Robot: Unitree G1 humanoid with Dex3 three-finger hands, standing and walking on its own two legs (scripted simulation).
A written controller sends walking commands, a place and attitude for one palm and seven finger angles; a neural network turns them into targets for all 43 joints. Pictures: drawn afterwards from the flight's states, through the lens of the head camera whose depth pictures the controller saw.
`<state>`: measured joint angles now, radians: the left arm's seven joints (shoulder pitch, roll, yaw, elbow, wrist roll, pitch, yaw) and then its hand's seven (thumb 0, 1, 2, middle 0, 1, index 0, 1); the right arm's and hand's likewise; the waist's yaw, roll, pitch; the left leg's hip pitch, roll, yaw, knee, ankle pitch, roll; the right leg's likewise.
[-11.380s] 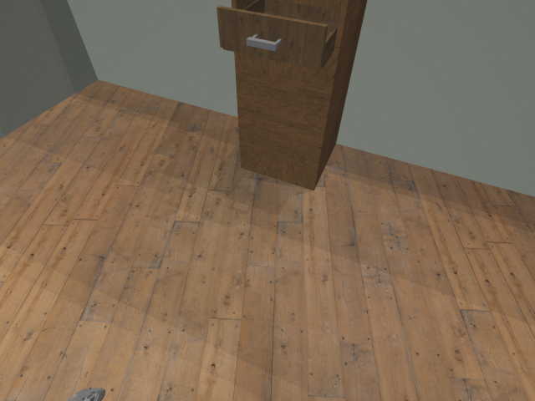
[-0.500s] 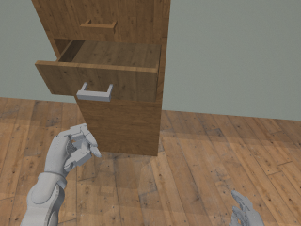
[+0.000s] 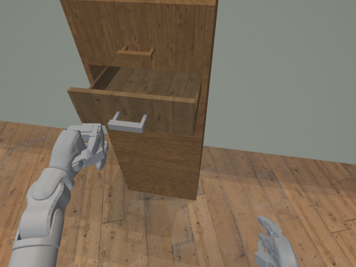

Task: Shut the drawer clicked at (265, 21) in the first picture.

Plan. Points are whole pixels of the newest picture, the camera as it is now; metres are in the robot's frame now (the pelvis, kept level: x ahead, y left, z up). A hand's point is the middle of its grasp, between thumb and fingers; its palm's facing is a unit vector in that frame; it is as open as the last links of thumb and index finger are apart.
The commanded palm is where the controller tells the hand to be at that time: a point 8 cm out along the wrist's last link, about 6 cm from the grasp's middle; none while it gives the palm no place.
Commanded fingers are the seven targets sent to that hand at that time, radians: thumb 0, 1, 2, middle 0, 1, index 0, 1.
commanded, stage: raise the hand and make a fist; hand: left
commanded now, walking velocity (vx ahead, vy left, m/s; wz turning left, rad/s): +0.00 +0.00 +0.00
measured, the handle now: (128, 121) +0.49 +0.21 +0.04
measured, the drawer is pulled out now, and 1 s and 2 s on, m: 0.15 0.15 0.15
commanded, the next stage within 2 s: bring the fist close to the handle in 0.36 s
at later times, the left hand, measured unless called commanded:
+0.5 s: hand (105, 151) +0.30 +0.19 +0.14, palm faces -0.02 -1.00 -0.05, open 3.3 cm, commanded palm +0.27 +0.24 +0.13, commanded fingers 0.00 0.90 0.90 -1.40 -1.60 -1.40 -1.60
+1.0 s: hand (119, 149) +0.34 +0.19 +0.09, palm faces -0.05 -1.00 -0.03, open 3.3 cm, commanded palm +0.32 +0.23 +0.08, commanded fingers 0.00 0.90 0.90 -1.40 -1.60 -1.40 -1.60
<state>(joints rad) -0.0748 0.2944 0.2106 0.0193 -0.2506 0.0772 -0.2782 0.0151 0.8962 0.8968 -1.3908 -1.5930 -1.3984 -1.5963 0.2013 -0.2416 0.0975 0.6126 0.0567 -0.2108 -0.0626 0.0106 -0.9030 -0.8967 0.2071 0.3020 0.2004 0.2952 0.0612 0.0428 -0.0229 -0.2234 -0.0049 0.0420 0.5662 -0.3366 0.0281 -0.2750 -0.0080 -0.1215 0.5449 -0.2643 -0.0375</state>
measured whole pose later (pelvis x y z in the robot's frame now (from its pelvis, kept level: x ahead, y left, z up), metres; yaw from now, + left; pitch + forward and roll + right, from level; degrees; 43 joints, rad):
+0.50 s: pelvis -0.01 -0.01 +0.00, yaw -1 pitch -2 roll +0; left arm -0.13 0.31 0.25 0.15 -0.25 0.05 -0.29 0.01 0.90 0.90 -1.40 -1.60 -1.40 -1.60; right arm 0.22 -0.27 0.07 0.63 0.06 -0.21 -0.08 0.01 -0.90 -0.90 0.20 0.30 0.20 0.29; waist 0.04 0.04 -0.01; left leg -0.20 0.01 0.06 0.53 -0.30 0.02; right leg -0.26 0.01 -0.10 0.51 -0.23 -0.05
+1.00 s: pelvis -0.02 +0.00 -0.01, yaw -1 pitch +3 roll +0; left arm -0.31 0.31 0.25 0.52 -0.22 -0.16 -0.29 0.01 0.90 0.90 -1.40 -1.60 -1.40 -1.60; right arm 0.27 -0.28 0.06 0.64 0.05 -0.19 -0.07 0.01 -0.90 -0.90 0.21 0.30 0.20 0.29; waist -0.01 0.01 -0.02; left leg -0.35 0.00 0.07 0.63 -0.33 0.02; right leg -0.41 0.00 -0.10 0.61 -0.26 -0.05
